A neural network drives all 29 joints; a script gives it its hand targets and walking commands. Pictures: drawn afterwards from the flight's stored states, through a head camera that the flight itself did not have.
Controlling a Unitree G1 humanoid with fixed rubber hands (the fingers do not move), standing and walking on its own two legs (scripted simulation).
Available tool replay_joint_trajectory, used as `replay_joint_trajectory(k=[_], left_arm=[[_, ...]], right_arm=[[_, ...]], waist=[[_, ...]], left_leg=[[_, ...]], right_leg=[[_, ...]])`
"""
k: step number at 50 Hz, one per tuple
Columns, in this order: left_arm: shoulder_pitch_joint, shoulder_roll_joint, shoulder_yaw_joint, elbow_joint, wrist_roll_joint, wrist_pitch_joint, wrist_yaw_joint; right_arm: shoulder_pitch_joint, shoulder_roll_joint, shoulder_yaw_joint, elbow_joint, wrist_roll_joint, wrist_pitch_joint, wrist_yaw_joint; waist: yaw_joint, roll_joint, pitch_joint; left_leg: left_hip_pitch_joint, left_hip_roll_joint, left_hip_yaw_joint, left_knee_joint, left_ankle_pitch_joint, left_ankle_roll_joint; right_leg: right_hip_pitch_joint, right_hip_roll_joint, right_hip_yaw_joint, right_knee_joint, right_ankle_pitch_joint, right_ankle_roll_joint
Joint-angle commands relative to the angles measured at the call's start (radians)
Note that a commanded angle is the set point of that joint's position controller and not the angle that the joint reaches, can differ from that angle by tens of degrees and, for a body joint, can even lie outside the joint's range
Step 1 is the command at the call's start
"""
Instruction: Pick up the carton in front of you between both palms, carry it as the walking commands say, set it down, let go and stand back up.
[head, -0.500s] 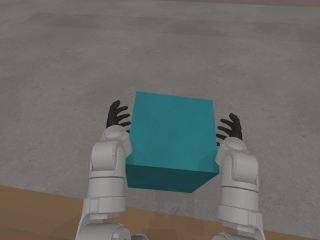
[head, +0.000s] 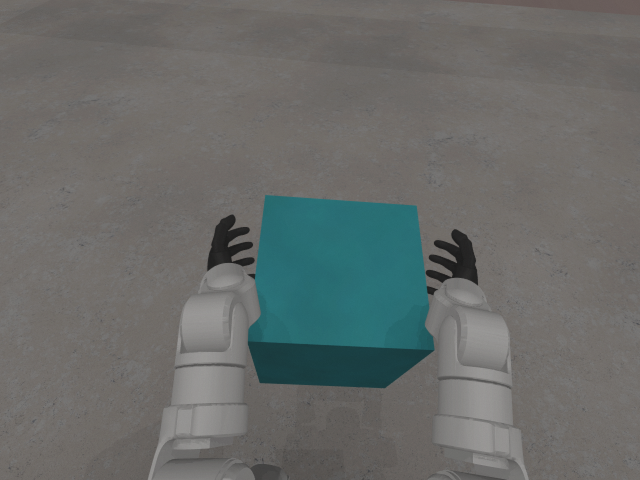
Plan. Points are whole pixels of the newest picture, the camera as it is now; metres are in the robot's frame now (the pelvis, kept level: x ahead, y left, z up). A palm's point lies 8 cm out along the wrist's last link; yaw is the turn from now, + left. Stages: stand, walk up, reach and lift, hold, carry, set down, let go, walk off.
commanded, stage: carry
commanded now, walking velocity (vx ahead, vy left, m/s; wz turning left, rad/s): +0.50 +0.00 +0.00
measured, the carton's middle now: (331, 301) +0.38 +0.02 -0.02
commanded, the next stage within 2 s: none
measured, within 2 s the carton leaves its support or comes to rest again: neither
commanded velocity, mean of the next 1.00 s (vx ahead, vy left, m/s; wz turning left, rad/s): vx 0.50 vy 0.00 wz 0.00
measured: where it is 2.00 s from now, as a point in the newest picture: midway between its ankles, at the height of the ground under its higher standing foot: (352, 231)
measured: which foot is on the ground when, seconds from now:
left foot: up 0.00-0.24, down 0.26-0.64, up 0.66-1.00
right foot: down 0.00-0.28, up 0.30-0.60, down 0.62-1.00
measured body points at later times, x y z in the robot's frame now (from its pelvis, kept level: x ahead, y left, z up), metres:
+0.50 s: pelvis +0.39 +0.00 -0.11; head +0.46 -0.01 +0.34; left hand +0.74 +0.13 -0.07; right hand +0.73 -0.16 -0.06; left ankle +0.38 +0.10 -0.83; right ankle +0.45 -0.12 -0.76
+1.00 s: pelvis +0.72 -0.06 -0.08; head +0.74 -0.08 +0.37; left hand +1.05 +0.10 +0.03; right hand +1.06 -0.19 +0.03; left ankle +0.82 +0.08 -0.79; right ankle +0.63 -0.14 -0.83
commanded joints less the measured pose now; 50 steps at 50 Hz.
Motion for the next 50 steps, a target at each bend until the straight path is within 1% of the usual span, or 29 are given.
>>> replay_joint_trajectory(k=[1, 2, 5, 6, 7, 8, 10, 11, 12, 13, 14, 15, 16, 17, 19, 20, 21, 23, 27, 28, 29, 30, 31, 32, 33, 37, 42, 46, 50], left_arm=[[-0.598, -0.932, -0.632, 0.011, -0.331, 0.003, -0.237], [-0.595, -0.966, -0.633, 0.031, -0.325, 0.004, -0.246], [-0.628, -0.968, -0.639, -0.015, -0.362, -0.020, -0.249], [-0.587, -0.976, -0.637, 0.009, -0.362, -0.022, -0.249], [-0.676, -0.928, -0.624, -0.097, -0.380, -0.046, -0.239], [-0.595, -0.916, -0.608, -0.025, -0.350, -0.035, -0.235], [-0.552, -0.908, -0.628, -0.055, -0.338, -0.027, -0.223], [-0.511, -0.870, -0.603, -0.015, -0.309, -0.010, -0.217], [-0.526, -0.838, -0.598, -0.035, -0.292, 0.005, -0.207], [-0.466, -0.787, -0.573, 0.031, -0.259, 0.033, -0.201], [-0.354, -0.749, -0.549, 0.043, -0.222, 0.045, -0.189], [-0.389, -0.770, -0.554, -0.032, -0.230, 0.042, -0.190], [-0.408, -0.781, -0.511, -0.033, -0.211, 0.035, -0.193], [-0.498, -0.835, -0.522, -0.106, -0.259, 0.024, -0.205], [-0.556, -0.876, -0.517, -0.124, -0.238, -0.009, -0.203], [-0.433, -0.901, -0.527, -0.004, -0.223, 0.000, -0.208], [-0.497, -0.887, -0.523, -0.104, -0.232, -0.029, -0.209], [-0.538, -0.882, -0.560, -0.178, -0.226, -0.052, -0.210], [-0.596, -0.847, -0.586, -0.239, -0.269, -0.068, -0.213], [-0.538, -0.824, -0.589, -0.207, -0.255, -0.062, -0.210], [-0.455, -0.844, -0.584, -0.128, -0.251, -0.041, -0.215], [-0.464, -0.790, -0.563, -0.150, -0.229, -0.042, -0.216], [-0.401, -0.790, -0.556, -0.066, -0.195, -0.018, -0.217], [-0.414, -0.817, -0.548, -0.092, -0.217, -0.011, -0.225], [-0.476, -0.825, -0.562, -0.144, -0.235, -0.014, -0.228], [-0.504, -0.863, -0.560, -0.172, -0.248, 0.019, -0.248], [-0.451, -0.920, -0.596, -0.244, -0.323, 0.095, -0.290], [-0.303, -0.888, -0.585, -0.313, -0.307, 0.183, -0.301], [-0.238, -0.875, -0.609, -0.396, -0.309, 0.263, -0.312]], right_arm=[[-0.636, 0.825, 0.553, -0.108, 0.233, -0.006, 0.161], [-0.666, 0.839, 0.547, -0.102, 0.240, -0.011, 0.168], [-0.553, 0.862, 0.508, 0.008, 0.188, -0.022, 0.152], [-0.626, 0.839, 0.532, -0.093, 0.196, -0.040, 0.145], [-0.541, 0.871, 0.531, -0.010, 0.198, -0.028, 0.141], [-0.573, 0.812, 0.531, -0.079, 0.185, -0.025, 0.141], [-0.562, 0.779, 0.562, -0.121, 0.218, -0.015, 0.138], [-0.554, 0.761, 0.558, -0.098, 0.218, 0.000, 0.136], [-0.500, 0.744, 0.552, -0.035, 0.206, 0.018, 0.134], [-0.399, 0.697, 0.508, 0.078, 0.173, 0.033, 0.124], [-0.376, 0.694, 0.516, 0.073, 0.189, 0.040, 0.115], [-0.421, 0.748, 0.571, 0.006, 0.235, 0.031, 0.119], [-0.524, 0.786, 0.630, -0.071, 0.268, 0.017, 0.124], [-0.533, 0.855, 0.618, -0.102, 0.309, 0.005, 0.136], [-0.677, 0.942, 0.711, -0.166, 0.371, -0.015, 0.165], [-0.719, 0.928, 0.737, -0.194, 0.406, -0.021, 0.174], [-0.701, 0.965, 0.772, -0.194, 0.419, -0.028, 0.184], [-0.640, 0.974, 0.743, -0.164, 0.414, -0.032, 0.201], [-0.446, 0.935, 0.691, -0.110, 0.318, -0.022, 0.191], [-0.370, 0.928, 0.666, -0.037, 0.297, -0.012, 0.187], [-0.368, 0.903, 0.650, -0.056, 0.262, -0.012, 0.180], [-0.331, 0.903, 0.650, -0.031, 0.240, 0.008, 0.180], [-0.376, 0.896, 0.619, -0.013, 0.237, 0.020, 0.177], [-0.400, 0.894, 0.637, -0.069, 0.261, 0.018, 0.184], [-0.425, 0.908, 0.650, -0.064, 0.278, 0.021, 0.184], [-0.382, 0.967, 0.641, -0.009, 0.261, 0.053, 0.179], [-0.390, 0.973, 0.665, -0.211, 0.258, 0.099, 0.181], [-0.167, 0.967, 0.638, -0.189, 0.243, 0.198, 0.197], [-0.133, 0.960, 0.649, -0.277, 0.288, 0.274, 0.233]], waist=[[0.048, -0.036, -0.268], [0.069, -0.041, -0.343], [0.085, -0.044, -0.269], [0.081, -0.090, -0.258], [0.095, -0.149, -0.283], [0.098, -0.175, -0.271], [-0.015, -0.073, -0.366], [-0.072, -0.065, -0.405], [-0.148, 0.102, -0.432], [-0.118, 0.247, -0.488], [-0.145, 0.181, -0.588], [-0.184, 0.111, -0.587], [-0.181, 0.033, -0.570], [-0.183, 0.021, -0.522], [-0.150, 0.040, -0.425], [-0.115, 0.036, -0.410], [-0.120, 0.080, -0.435], [-0.103, 0.152, -0.455], [-0.062, 0.140, -0.474], [-0.054, 0.109, -0.485], [-0.031, 0.012, -0.539], [-0.058, -0.260, -0.632], [-0.045, -0.330, -0.572], [-0.041, -0.249, -0.564], [-0.044, -0.163, -0.522], [-0.034, -0.094, -0.431], [-0.028, -0.195, -0.411], [-0.030, -0.188, -0.322], [-0.024, -0.128, -0.237]], left_leg=[[-0.221, 0.061, 0.026, -0.376, 0.373, -0.027], [-0.234, 0.084, -0.004, -0.353, 0.554, 0.002], [-0.113, 0.045, 0.084, -0.773, 0.851, 0.015], [0.024, 0.010, 0.133, -0.890, 0.915, 0.025], [0.091, -0.030, 0.191, -0.954, 0.862, 0.021], [0.190, -0.019, 0.197, -0.980, 0.947, 0.030], [0.459, -0.019, 0.223, -1.051, 0.964, 0.057], [0.586, 0.010, 0.187, -1.064, 0.968, 0.087], [0.825, 0.138, 0.035, -0.998, 1.066, 0.157], [1.100, 0.329, -0.208, -0.763, 1.410, 0.223], [1.203, 0.424, -0.396, -0.771, 1.251, 0.281], [1.244, 0.428, -0.463, -0.826, 0.976, 0.343], [1.133, 0.420, -0.487, -0.848, 0.766, 0.363], [0.978, 0.352, -0.468, -0.878, 0.724, 0.334], [0.641, 0.358, -0.450, -0.975, 0.587, 0.352], [0.630, 0.332, -0.392, -0.987, 0.591, 0.335], [0.647, 0.309, -0.336, -0.947, 0.596, 0.296], [0.554, 0.230, -0.100, -0.955, 0.712, 0.219], [0.554, 0.150, 0.080, -0.813, 0.808, 0.110], [0.522, 0.144, 0.128, -0.719, 0.844, 0.043], [0.362, 0.122, 0.128, -0.550, 0.612, -0.024], [0.159, 0.033, 0.114, -0.417, 0.120, -0.044], [-0.012, -0.020, 0.079, -0.282, -0.014, -0.049], [-0.111, -0.019, 0.082, -0.224, -0.029, -0.034], [-0.125, 0.027, 0.057, -0.230, -0.009, -0.028], [-0.047, 0.052, 0.083, -0.484, 0.126, -0.037], [-0.065, 0.038, 0.165, -0.690, 0.290, -0.035], [-0.001, 0.046, 0.187, -0.851, 0.413, -0.047], [0.097, 0.009, 0.262, -0.997, 0.518, -0.024]], right_leg=[[0.314, -0.323, 0.528, -0.147, 0.613, -0.208], [0.377, -0.327, 0.500, -0.066, 0.473, -0.200], [0.301, -0.121, 0.237, -0.029, 0.294, -0.095], [0.245, -0.079, 0.167, -0.010, 0.250, -0.079], [0.299, -0.056, 0.126, 0.034, 0.347, -0.072], [0.216, -0.083, 0.163, 0.110, 0.297, -0.076], [0.214, -0.111, 0.105, 0.322, 0.417, -0.040], [0.177, -0.109, 0.055, 0.461, 0.430, -0.011], [-0.063, -0.077, 0.055, 0.783, 0.091, 0.038], [-0.432, -0.007, 0.016, 0.960, -0.359, 0.084], [-0.556, -0.057, 0.100, 0.988, -0.292, 0.080], [-0.646, -0.083, 0.112, 0.949, -0.246, 0.093], [-0.617, -0.123, 0.134, 0.837, -0.184, 0.075], [-0.572, -0.132, 0.121, 0.692, -0.119, 0.069], [-0.448, -0.133, 0.129, 0.593, -0.107, 0.069], [-0.436, -0.139, 0.094, 0.558, -0.024, 0.070], [-0.422, -0.168, 0.138, 0.390, 0.017, 0.059], [-0.234, -0.164, 0.055, 0.182, 0.151, 0.063], [0.085, -0.042, -0.088, -0.228, 0.372, 0.071], [0.240, -0.068, -0.078, -0.325, 0.437, 0.059], [0.439, -0.228, 0.135, -0.322, 0.504, 0.023], [0.674, -0.437, 0.470, -0.305, 0.614, -0.072], [0.754, -0.499, 0.692, -0.404, 0.621, -0.134], [0.816, -0.455, 0.633, -0.379, 0.689, -0.149], [0.784, -0.440, 0.534, -0.329, 0.805, -0.099], [0.651, -0.372, 0.324, -0.419, 0.825, -0.033], [0.741, -0.330, 0.180, -0.446, 0.984, -0.026], [0.673, -0.306, 0.097, -0.488, 0.840, -0.018], [0.599, -0.276, 0.030, -0.471, 0.869, 0.005]])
